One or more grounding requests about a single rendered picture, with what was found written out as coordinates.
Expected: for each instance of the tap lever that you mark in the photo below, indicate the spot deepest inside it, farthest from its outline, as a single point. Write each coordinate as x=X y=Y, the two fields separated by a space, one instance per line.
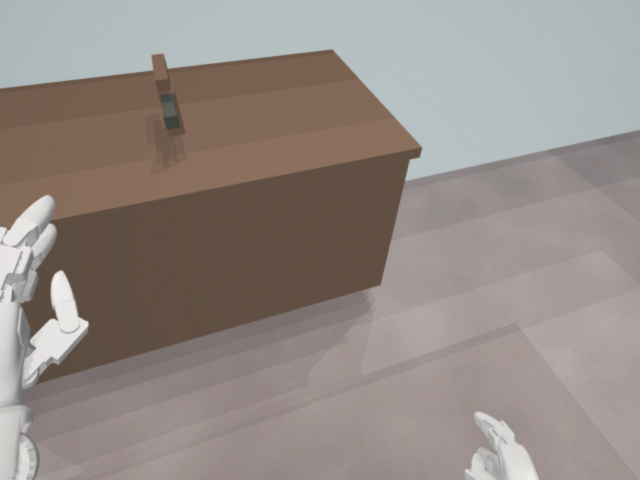
x=169 y=112

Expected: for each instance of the counter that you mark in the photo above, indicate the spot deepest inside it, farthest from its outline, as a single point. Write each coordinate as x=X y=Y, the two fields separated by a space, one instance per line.
x=279 y=190

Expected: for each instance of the right robot hand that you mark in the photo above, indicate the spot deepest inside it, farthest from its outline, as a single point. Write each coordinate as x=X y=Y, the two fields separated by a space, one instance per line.
x=513 y=461

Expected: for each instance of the left robot hand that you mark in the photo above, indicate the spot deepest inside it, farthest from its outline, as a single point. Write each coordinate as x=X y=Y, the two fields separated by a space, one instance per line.
x=22 y=250

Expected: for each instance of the left robot forearm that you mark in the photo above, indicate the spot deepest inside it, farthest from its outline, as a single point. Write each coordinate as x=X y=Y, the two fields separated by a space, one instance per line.
x=19 y=454

